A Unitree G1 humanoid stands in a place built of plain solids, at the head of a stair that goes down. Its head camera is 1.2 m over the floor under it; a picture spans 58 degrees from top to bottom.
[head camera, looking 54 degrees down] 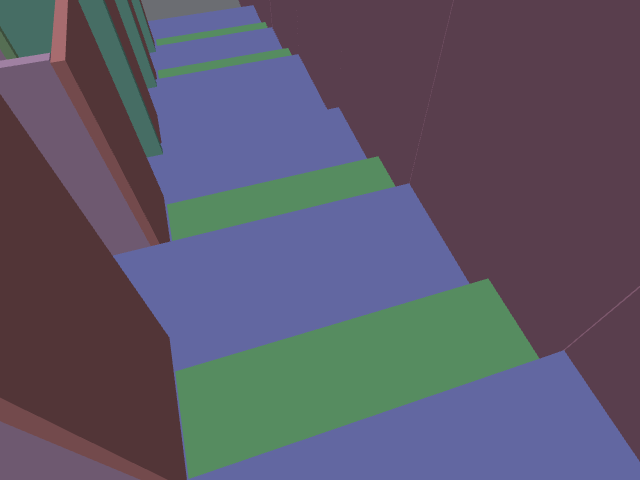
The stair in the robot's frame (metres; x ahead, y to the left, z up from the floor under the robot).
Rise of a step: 0.13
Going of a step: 0.48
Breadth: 1.11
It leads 18 degrees to the left of straight ahead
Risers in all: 5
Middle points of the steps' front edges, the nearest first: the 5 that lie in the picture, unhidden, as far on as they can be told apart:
0.31 -0.18 0.00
0.63 -0.07 -0.13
1.22 0.11 -0.26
1.55 0.22 -0.40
2.14 0.41 -0.53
